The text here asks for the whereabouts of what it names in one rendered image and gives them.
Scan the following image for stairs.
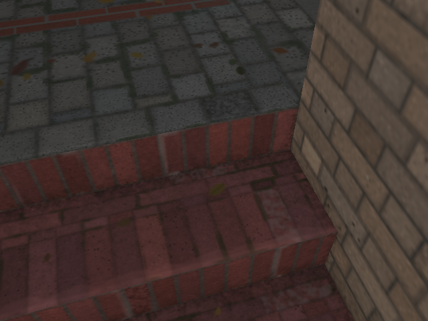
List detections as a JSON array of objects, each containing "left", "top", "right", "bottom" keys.
[{"left": 0, "top": 107, "right": 354, "bottom": 321}]

